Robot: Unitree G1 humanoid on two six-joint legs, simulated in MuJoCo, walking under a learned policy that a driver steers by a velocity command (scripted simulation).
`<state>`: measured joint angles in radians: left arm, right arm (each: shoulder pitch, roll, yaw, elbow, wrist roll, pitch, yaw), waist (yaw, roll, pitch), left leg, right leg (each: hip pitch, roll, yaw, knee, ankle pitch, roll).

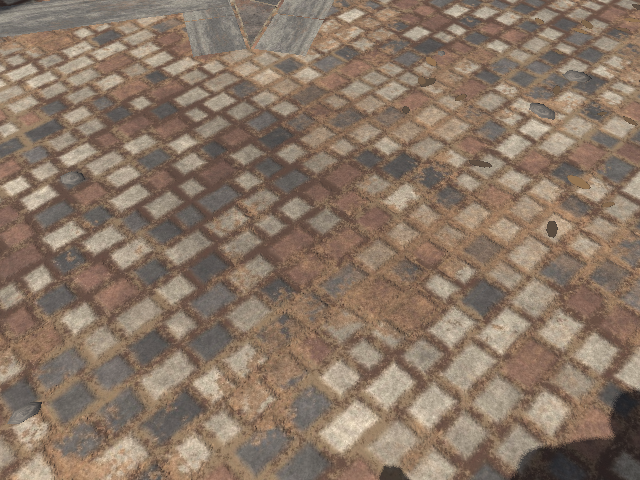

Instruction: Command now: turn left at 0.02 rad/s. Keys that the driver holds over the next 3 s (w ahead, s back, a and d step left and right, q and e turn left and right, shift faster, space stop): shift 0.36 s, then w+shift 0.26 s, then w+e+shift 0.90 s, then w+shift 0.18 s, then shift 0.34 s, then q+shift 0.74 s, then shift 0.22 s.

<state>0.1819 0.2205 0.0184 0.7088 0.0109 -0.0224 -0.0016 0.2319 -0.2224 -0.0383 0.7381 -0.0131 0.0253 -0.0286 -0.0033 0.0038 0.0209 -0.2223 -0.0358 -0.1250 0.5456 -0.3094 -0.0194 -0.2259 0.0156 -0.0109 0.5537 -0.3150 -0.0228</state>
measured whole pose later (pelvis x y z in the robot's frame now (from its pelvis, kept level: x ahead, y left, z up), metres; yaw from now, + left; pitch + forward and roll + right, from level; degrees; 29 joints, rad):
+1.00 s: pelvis +0.22 +0.08 +0.00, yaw -14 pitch +0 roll +2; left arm 0.22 0.28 0.06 0.70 -0.05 -0.03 -0.03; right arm 0.44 -0.23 -0.04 0.90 -0.02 -0.12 0.00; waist -0.06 -0.05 -0.03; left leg 0.02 0.00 0.22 0.33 -0.35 0.00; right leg -0.83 -0.11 0.07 1.26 -0.03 -0.05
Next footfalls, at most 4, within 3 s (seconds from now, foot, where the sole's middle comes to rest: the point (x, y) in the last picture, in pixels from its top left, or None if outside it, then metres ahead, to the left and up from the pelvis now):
0.74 left None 0.18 0.19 -0.77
1.24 right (385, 471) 0.53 -0.10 -0.77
1.66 left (410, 301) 0.97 -0.19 -0.77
2.06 right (547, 301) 0.96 -0.54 -0.77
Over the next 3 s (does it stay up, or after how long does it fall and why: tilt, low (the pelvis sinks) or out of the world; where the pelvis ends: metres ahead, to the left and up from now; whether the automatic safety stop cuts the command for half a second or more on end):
stays up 0.99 -0.39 0.00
